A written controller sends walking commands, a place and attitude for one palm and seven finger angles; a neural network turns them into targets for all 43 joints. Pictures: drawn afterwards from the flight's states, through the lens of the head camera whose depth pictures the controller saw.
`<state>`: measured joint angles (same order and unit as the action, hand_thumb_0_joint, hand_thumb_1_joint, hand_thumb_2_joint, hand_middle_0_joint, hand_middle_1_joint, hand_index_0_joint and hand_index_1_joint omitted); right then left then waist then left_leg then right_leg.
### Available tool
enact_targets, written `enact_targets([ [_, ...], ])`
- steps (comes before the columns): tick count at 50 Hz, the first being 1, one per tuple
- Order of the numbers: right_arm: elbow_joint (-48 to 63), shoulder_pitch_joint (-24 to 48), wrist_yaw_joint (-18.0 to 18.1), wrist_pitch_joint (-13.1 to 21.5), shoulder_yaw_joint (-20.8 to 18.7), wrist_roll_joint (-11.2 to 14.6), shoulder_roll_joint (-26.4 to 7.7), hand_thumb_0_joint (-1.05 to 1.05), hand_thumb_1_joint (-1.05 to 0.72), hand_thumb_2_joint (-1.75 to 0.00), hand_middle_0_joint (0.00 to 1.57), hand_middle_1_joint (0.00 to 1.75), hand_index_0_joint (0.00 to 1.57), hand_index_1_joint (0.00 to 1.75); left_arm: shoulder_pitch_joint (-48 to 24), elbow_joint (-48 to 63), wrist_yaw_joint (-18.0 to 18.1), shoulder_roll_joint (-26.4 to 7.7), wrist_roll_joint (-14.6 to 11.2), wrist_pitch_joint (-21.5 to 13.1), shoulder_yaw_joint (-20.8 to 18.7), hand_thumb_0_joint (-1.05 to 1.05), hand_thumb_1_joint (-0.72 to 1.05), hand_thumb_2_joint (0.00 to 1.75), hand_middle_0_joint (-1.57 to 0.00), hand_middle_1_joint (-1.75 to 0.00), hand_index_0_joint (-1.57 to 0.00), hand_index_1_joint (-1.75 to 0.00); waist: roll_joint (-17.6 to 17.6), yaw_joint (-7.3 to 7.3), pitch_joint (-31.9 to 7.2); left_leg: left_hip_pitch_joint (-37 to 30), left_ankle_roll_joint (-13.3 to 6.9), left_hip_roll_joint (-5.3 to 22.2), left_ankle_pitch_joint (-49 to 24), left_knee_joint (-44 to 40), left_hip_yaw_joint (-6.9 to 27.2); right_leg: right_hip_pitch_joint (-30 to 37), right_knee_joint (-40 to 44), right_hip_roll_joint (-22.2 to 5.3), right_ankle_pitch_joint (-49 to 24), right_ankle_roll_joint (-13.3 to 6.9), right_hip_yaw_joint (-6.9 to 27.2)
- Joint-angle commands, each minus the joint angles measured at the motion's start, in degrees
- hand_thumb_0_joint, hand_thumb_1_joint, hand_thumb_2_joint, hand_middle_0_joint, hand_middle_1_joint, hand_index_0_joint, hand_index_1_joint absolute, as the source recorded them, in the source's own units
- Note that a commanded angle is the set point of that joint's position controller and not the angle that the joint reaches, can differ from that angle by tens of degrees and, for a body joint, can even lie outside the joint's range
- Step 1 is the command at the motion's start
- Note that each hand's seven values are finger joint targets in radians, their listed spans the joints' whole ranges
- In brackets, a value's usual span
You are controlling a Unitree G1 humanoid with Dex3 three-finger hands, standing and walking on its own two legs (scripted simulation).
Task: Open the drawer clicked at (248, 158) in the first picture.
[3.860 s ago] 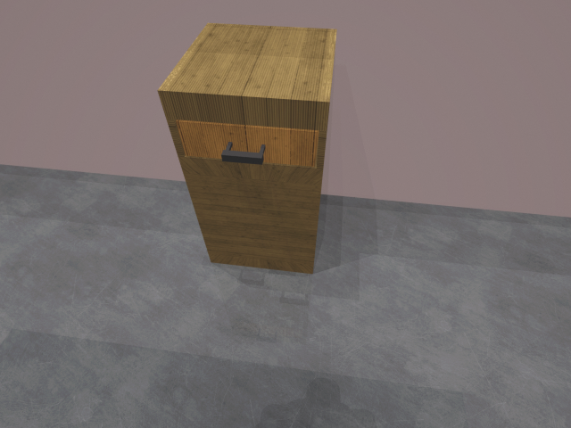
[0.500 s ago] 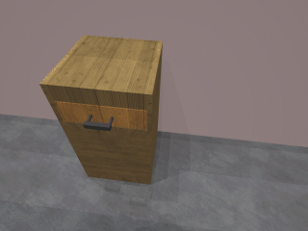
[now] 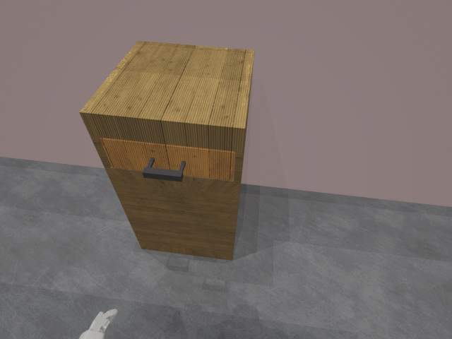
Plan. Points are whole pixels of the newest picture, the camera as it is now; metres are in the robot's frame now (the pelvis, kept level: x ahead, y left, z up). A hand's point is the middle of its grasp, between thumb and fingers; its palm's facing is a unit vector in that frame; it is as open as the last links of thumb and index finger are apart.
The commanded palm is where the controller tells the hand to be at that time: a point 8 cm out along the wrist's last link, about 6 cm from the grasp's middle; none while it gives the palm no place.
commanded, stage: raise the hand with hooked fingers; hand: left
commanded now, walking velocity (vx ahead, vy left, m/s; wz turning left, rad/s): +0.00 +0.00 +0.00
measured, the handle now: (165, 168) +0.57 +0.22 -0.12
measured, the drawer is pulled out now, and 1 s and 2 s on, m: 0.00 0.00 0.00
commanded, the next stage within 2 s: move the hooked fingers above the handle in 1.78 s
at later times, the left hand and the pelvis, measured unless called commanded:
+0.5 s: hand (105, 297) +0.19 +0.23 -0.04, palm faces +0.08 -0.07 -0.99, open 9.7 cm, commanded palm +0.17 +0.23 +0.02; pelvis +0.00 -0.02 -0.06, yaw +2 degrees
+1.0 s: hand (118, 234) +0.28 +0.22 +0.03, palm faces +0.07 -0.09 -0.99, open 12.6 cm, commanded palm +0.26 +0.22 +0.08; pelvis +0.04 -0.03 -0.02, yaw +2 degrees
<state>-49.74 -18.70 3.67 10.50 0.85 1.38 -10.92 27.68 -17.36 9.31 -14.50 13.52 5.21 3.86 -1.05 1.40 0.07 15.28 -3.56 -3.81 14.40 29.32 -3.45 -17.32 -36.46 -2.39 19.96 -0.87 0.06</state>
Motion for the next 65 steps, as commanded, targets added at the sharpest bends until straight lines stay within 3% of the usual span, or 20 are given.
enact_targets([
  [1, 16.5, 10.6, 0.4, 4.6, -2.9, -2.6, -10.6, 0.0, -0.9, -0.9, 0.2, 0.3, 0.2, 0.3, -6.4, 18.0, 8.3, -7.1, 20.0, -4.2, -0.1, 0.0, 0.74, 0.83, -0.21, -0.4, -0.21, -0.4, 0.8, -2.3, -3.5, 7.3, 3.2, 4.8, 6.5, -0.3, 8.9, -13.7, 1.0, 4.6, 2.9, -2.2, -2.4],
  [2, 19.5, 11.9, -0.5, 3.3, -3.4, -3.1, -10.9, 0.0, -0.9, -0.9, 0.2, 0.3, 0.2, 0.3, -2.9, 17.8, 9.8, -7.7, 25.3, -4.9, -1.2, 0.0, 0.71, 0.82, -0.21, -0.42, -0.21, -0.42, 3.1, 0.11, -6.8, 8.9, 3.0, 3.7, 6.6, 1.7, 7.9, -13.1, 0.7, 5.1, 4.6, -2.8, 0.0],
  [3, 21.7, 13.4, -1.2, 1.6, -3.8, -4.0, -10.5, 0.0, -0.9, -0.9, 0.2, 0.3, 0.2, 0.3, 0.2, 15.2, 11.5, -7.8, 31.0, -5.4, -1.1, 0.0, 0.69, 0.81, -0.22, -0.43, -0.22, -0.43, -1.4, 1.1, -6.9, 11.7, 3.1, 3.5, 13.0, 2.3, 8.2, -15.3, 0.7, 5.5, 11.5, -2.9, 2.0],
  [4, 23.2, 14.3, -1.8, -0.2, -4.2, -4.4, -10.0, 0.0, -0.9, -0.9, 0.2, 0.3, 0.2, 0.3, 3.8, 12.5, 13.0, -4.6, 35.1, -6.2, 1.5, 0.0, 0.67, 0.8, -0.22, -0.45, -0.22, -0.45, -9.1, 1.79, -2.8, 17.0, 3.1, 2.9, 16.5, 3.8, 6.9, -19.1, 0.6, 5.8, 16.8, -3.2, 3.1],
  [6, 26.7, 16.3, -3.7, -4.1, -4.5, -4.5, -10.0, 0.0, -0.9, -0.9, 0.2, 0.3, 0.2, 0.3, 7.9, 12.1, 14.9, -2.3, 41.2, -8.0, 2.7, 0.0, 0.62, 0.78, -0.22, -0.48, -0.22, -0.48, -12.1, 3.51, -3.1, 18.8, 2.8, 1.7, 13.9, 7.5, 5.1, -20.1, 0.3, 5.4, 17.6, -4.0, 4.9],
  [7, 27.6, 16.9, -4.5, -6.1, -4.6, -4.3, -9.8, 0.0, -0.9, -0.9, 0.2, 0.3, 0.2, 0.3, 8.8, 12.8, 15.8, -4.3, 43.9, -8.9, 0.2, 0.0, 0.6, 0.77, -0.22, -0.5, -0.22, -0.5, -11.5, 5.29, -5.0, 18.6, 2.8, 1.3, 10.7, 8.5, 4.8, -18.8, -0.4, 5.3, 15.2, -4.6, 6.7],
  [9, 30.4, 19.1, -5.1, -9.4, -4.1, -4.4, -9.4, 0.0, -0.9, -0.9, 0.2, 0.3, 0.2, 0.3, 5.4, 18.2, 17.5, -7.9, 47.0, -9.4, -2.8, 0.0, 0.55, 0.75, -0.22, -0.53, -0.22, -0.53, -8.2, 5.88, -7.2, 18.9, 2.6, 1.4, 11.7, 9.3, 5.0, -18.7, -1.5, 4.2, 15.8, -4.6, 6.9],
  [12, 31.7, 19.1, -5.1, -12.7, -4.0, -4.8, -8.6, 0.0, -0.9, -0.9, 0.2, 0.3, 0.2, 0.3, -4.8, 25.7, 20.3, -13.6, 50.9, -10.1, -7.4, 0.0, 0.48, 0.72, -0.23, -0.57, -0.23, -0.57, -4.2, 5.22, -9.2, 17.6, 2.2, 1.6, 10.3, 12.7, 6.7, -22.8, -4.2, 4.5, 14.6, -4.7, 8.3],
  [14, 32.3, 18.3, -5.2, -13.8, -4.3, -5.9, -8.2, 0.0, -0.9, -0.9, 0.2, 0.3, 0.2, 0.3, -10.9, 30.1, 21.9, -15.5, 52.4, -11.0, -8.3, 0.0, 0.43, 0.7, -0.23, -0.6, -0.23, -0.6, 0.1, 3.67, -14.5, 13.0, 2.0, 2.2, 7.9, 17.1, 7.9, -27.4, -6.2, 4.3, 13.3, -4.5, 10.0],
  [16, 33.0, 18.0, -5.1, -14.5, -4.1, -6.4, -8.4, 0.0, -0.9, -0.9, 0.2, 0.3, 0.2, 0.3, -13.9, 34.3, 22.5, -16.2, 52.0, -12.2, -8.2, 0.0, 0.39, 0.68, -0.24, -0.63, -0.24, -0.63, 4.9, 2.61, -17.6, 9.9, 2.3, 1.9, 5.0, 20.0, 8.3, -29.9, -8.2, 4.5, 9.7, -4.8, 10.3],
  [20, 31.7, 17.8, -4.4, -15.1, -3.7, -6.2, -8.8, 0.0, -0.9, -0.9, 0.2, 0.3, 0.2, 0.3, -16.3, 35.5, 21.1, -16.5, 48.5, -11.8, -7.8, 0.0, 0.29, 0.64, -0.24, -0.69, -0.24, -0.69, 8.0, 0.94, -18.9, 8.3, 2.0, 1.9, 1.5, 20.7, 8.7, -28.3, -9.5, 5.0, 2.6, -4.3, 7.8],
  [24, 30.7, 18.2, -3.6, -16.3, -2.8, -5.3, -8.5, 0.0, -0.9, -0.9, 0.2, 0.3, 0.2, 0.3, -13.0, 31.7, 16.0, -15.0, 45.1, -8.5, -5.7, 0.0, 0.2, 0.6, -0.25, -0.75, -0.25, -0.75, 2.6, 0.96, -17.9, 10.2, 1.4, 2.0, -2.1, 17.4, 7.5, -18.7, -7.4, 5.3, -5.7, -3.3, 4.9],
  [28, 29.6, 18.3, -2.9, -15.8, -1.9, -4.5, -8.0, 0.0, -0.9, -0.9, 0.2, 0.3, 0.2, 0.3, -9.6, 29.0, 11.6, -15.8, 43.3, -7.3, -6.7, 0.0, 0.11, 0.56, -0.26, -0.81, -0.26, -0.81, -1.8, 1.96, -16.4, 12.2, 1.1, 1.6, -3.7, 14.4, 6.0, -10.8, -4.4, 4.8, -11.5, -2.6, 6.1],
  [32, 29.0, 18.4, -2.9, -15.3, -1.5, -5.0, -8.1, 0.0, -0.9, -0.9, 0.2, 0.3, 0.2, 0.3, -10.9, 31.4, 11.0, -20.4, 44.2, -9.6, -10.9, 0.0, 0.01, 0.52, -0.26, -0.87, -0.26, -0.87, 1.5, 3.24, -16.3, 10.8, 1.2, 1.5, -6.7, 12.7, 5.4, -7.4, -3.2, 4.3, -15.7, -2.8, 7.1],
  [37, 28.2, 17.2, -3.5, -15.2, -2.8, -5.4, -8.1, 0.0, -0.9, -0.9, 0.2, 0.3, 0.2, 0.3, -13.1, 32.9, 12.5, -21.2, 43.8, -12.3, -13.6, 0.0, -0.1, 0.47, -0.27, -0.94, -0.27, -0.94, 1.5, 3.06, -19.3, 8.7, 1.1, 1.3, -10.9, 12.3, 5.2, -4.9, -3.2, 4.0, -20.6, -2.6, 7.0],
  [41, 27.3, 16.2, -3.8, -15.2, -4.0, -4.8, -8.4, 0.0, -0.9, -0.9, 0.2, 0.3, 0.2, 0.3, -13.9, 32.0, 12.7, -19.7, 42.4, -11.8, -12.5, 0.0, -0.2, 0.43, -0.28, -1.0, -0.28, -1.0, 1.4, 2.32, -19.1, 7.6, 1.2, 1.3, -13.7, 11.7, 4.9, -3.9, -2.8, 3.7, -24.8, -2.1, 6.2],
  [42, 27.4, 16.4, -3.8, -15.3, -4.1, -4.6, -8.6, 0.0, -0.9, -0.9, 0.2, 0.3, 0.2, 0.3, -15.2, 31.9, 12.5, -20.0, 42.2, -11.3, -12.6, 0.0, -0.22, 0.42, -0.28, -1.02, -0.28, -1.02, -0.4, 2.07, -19.1, 7.7, 1.1, 1.2, -14.2, 11.6, 5.0, -3.5, -2.6, 3.7, -25.2, -2.0, 6.3],
  [45, 26.9, 16.4, -3.7, -15.6, -4.5, -4.1, -8.9, 0.0, -0.9, -0.9, 0.2, 0.3, 0.2, 0.3, -18.5, 32.2, 10.9, -19.7, 42.1, -10.1, -10.4, 0.0, -0.29, 0.39, -0.29, -1.07, -0.29, -1.07, 1.2, 1.97, -19.4, 5.8, 1.1, 1.3, -14.7, 10.3, 4.7, -2.8, -1.7, 3.5, -24.6, -1.8, 5.7],
  [54, 26.2, 17.6, -2.9, -16.6, -3.9, -2.9, -8.7, 0.0, -0.9, -0.9, 0.2, 0.3, 0.2, 0.3, -28.8, 29.3, 6.0, -23.1, 41.9, -7.4, -10.7, 0.0, -0.5, 0.3, -0.3, -1.2, -0.3, -1.2, 1.9, 2.72, -17.1, 2.1, 1.2, 1.6, -16.1, 6.2, 4.0, 0.4, 1.7, 3.5, -23.4, -1.8, 4.0],
  [65, 25.6, 17.8, -2.1, -17.6, -2.9, -1.7, -8.5, 0.0, -0.9, -0.9, 0.2, 0.3, 0.2, 0.3, -44.5, 24.5, -1.8, -24.2, 40.2, -6.5, -7.7, 0.0, -0.5, 0.3, -0.3, -1.2, -0.3, -1.2, 1.9, 2.05, -15.0, -1.5, 1.1, 1.7, -14.8, 2.1, 3.6, 2.6, 6.1, 3.6, -20.2, -1.6, 2.6],
])
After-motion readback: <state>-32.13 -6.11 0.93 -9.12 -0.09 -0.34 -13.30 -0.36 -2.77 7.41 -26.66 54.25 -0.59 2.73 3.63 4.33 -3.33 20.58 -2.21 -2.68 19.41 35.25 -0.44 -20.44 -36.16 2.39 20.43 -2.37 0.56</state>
